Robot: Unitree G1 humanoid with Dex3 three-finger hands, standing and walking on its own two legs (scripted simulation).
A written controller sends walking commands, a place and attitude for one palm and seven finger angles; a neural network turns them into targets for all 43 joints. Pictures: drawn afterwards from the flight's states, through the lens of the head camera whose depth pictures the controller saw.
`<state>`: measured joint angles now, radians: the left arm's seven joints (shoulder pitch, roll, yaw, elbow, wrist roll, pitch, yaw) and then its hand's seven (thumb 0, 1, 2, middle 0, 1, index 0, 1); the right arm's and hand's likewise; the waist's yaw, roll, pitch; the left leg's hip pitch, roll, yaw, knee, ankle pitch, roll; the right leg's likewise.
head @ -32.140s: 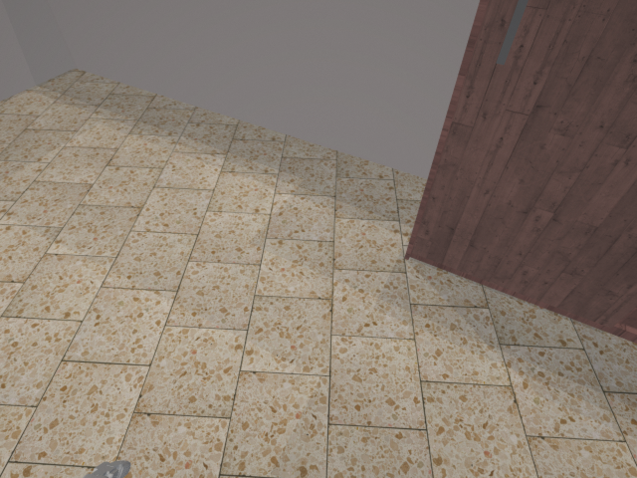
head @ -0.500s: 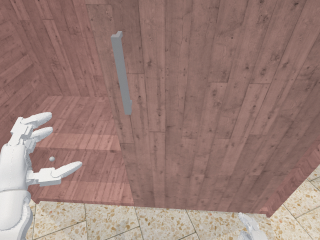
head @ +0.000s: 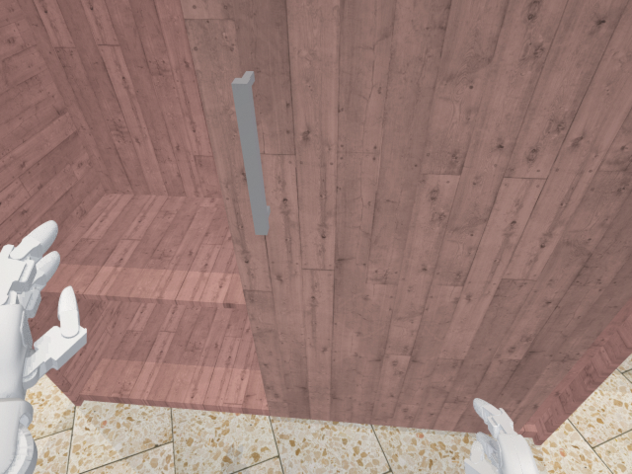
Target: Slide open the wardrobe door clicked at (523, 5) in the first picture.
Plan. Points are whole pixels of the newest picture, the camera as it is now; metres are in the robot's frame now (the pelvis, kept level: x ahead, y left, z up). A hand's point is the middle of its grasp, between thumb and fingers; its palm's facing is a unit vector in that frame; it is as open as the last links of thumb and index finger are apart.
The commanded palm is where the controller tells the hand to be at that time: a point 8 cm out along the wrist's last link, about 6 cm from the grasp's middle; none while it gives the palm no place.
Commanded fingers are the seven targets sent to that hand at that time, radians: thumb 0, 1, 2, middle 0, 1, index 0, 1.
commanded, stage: draw the hand back to the body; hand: left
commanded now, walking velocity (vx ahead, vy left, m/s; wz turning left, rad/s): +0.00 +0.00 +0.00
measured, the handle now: (256, 160) +0.46 +0.16 +0.20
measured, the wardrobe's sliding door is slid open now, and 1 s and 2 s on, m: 0.64 0.64 0.64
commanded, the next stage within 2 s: step back with the hand held close in 0.20 s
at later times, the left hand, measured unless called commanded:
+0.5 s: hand (74, 330) +0.18 +0.27 +0.17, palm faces +0.46 -0.78 -0.44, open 7.4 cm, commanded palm +0.12 +0.30 +0.17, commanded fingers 0.00 0.90 0.90 -0.20 -0.30 -0.20 -0.30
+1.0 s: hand (0, 424) +0.10 +0.29 +0.15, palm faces +0.48 -0.74 -0.46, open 7.4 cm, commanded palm +0.03 +0.32 +0.17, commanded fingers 0.00 0.90 0.90 -0.20 -0.30 -0.20 -0.30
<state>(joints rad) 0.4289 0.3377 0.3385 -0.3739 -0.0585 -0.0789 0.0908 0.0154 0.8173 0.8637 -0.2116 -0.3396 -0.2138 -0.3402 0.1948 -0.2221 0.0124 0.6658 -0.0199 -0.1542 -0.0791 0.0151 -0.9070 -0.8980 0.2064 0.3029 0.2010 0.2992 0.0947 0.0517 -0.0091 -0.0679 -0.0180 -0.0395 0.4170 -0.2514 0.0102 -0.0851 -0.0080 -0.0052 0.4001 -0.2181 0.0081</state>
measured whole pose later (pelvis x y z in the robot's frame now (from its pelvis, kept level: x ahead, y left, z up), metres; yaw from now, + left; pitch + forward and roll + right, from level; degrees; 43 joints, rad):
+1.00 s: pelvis -0.09 +0.02 -0.02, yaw +3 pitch -1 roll -1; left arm 0.48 0.39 0.42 -0.44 0.02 -0.24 0.12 0.02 0.89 0.90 -0.21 -0.30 -0.21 -0.30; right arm 0.24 -0.22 0.00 0.57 -0.01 -0.10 -0.08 0.01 -0.91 -0.90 0.21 0.30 0.20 0.30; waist 0.00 -0.01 0.01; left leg -0.41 -0.03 -0.02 0.62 -0.24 0.05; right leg -0.38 -0.01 0.02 0.54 -0.14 0.03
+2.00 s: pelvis -0.27 +0.00 -0.01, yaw -1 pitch +1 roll +1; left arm 0.51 0.39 0.41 -0.42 -0.02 -0.18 0.16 0.02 0.88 0.90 -0.21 -0.30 -0.21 -0.30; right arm 0.32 -0.25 -0.02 0.68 -0.01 -0.12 -0.08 0.02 -0.91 -0.90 0.21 0.30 0.20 0.30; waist 0.00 -0.07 -0.08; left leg -0.39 0.04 0.07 0.74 -0.37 0.01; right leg -0.24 -0.01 0.02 0.53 -0.31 -0.02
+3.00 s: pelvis -0.24 +0.04 +0.00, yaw -3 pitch +1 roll -1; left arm 0.53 0.39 0.39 -0.43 -0.04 -0.16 0.14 0.02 0.89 0.90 -0.21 -0.30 -0.21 -0.30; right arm 0.22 -0.21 0.01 0.60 -0.01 -0.11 -0.07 0.01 -0.91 -0.90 0.21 0.30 0.20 0.30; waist 0.01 -0.01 0.00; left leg -0.28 0.02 0.08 0.49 -0.23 0.03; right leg -0.20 0.00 -0.04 0.45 -0.27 0.00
